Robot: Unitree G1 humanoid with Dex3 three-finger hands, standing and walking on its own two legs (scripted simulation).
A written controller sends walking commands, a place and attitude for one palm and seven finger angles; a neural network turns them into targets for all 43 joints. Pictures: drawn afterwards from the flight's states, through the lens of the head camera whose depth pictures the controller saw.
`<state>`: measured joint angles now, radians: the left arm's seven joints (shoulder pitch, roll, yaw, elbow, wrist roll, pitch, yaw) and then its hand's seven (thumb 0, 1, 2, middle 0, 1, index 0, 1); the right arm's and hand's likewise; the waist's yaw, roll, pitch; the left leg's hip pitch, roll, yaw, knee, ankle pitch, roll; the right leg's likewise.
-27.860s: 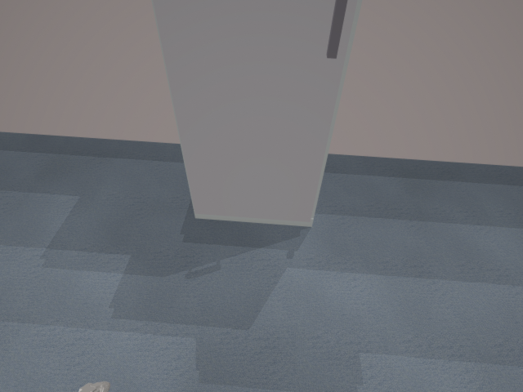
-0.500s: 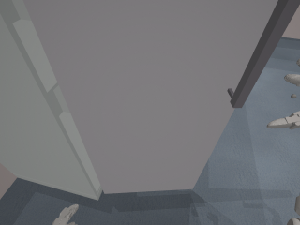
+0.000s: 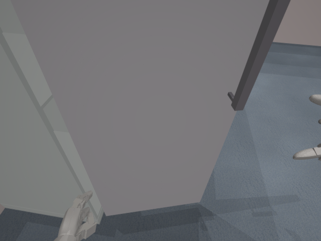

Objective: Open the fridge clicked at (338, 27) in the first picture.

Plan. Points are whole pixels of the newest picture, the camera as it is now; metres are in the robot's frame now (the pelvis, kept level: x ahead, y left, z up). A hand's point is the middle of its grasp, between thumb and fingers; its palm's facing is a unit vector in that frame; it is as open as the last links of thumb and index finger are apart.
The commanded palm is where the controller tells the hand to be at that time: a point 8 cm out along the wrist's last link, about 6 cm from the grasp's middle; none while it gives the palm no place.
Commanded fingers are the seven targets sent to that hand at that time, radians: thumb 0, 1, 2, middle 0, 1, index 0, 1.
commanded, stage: draw the hand back to the body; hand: right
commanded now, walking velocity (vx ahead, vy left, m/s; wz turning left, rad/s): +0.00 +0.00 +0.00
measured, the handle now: (252, 52) +0.47 -0.21 +0.28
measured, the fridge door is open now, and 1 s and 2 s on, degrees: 73 73 73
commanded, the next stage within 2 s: step back with the hand held close in 1.66 s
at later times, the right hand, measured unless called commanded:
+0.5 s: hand (315, 136) +0.27 -0.29 +0.21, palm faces +0.10 +0.99 -0.05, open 14.7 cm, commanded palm +0.23 -0.32 +0.21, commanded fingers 0.00 0.48 -0.23 0.25 1.11 0.25 1.11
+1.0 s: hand (312, 158) +0.24 -0.28 +0.18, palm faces +0.47 +0.83 -0.30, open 11.7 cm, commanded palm +0.18 -0.31 +0.19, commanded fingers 0.00 -0.43 -0.67 0.22 0.58 0.22 0.58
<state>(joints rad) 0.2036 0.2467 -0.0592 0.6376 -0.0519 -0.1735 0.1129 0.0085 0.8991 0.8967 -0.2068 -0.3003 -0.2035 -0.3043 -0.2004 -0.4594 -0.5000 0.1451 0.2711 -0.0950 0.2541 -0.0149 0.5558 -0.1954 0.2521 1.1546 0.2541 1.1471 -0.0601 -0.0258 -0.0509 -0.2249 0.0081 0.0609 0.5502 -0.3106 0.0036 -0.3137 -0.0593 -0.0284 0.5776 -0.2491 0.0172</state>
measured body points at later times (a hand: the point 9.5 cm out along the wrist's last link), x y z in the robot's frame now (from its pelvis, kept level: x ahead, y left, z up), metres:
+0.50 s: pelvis +0.02 -0.01 +0.00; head -0.03 +0.01 +0.45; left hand +0.22 +0.22 -0.05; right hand +0.25 -0.34 +0.21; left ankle -0.01 +0.12 -0.73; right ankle +0.04 -0.13 -0.73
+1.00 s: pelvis +0.02 -0.01 +0.01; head -0.01 +0.00 +0.46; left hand +0.20 +0.20 -0.08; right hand +0.21 -0.32 +0.19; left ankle -0.01 +0.12 -0.73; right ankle +0.04 -0.13 -0.73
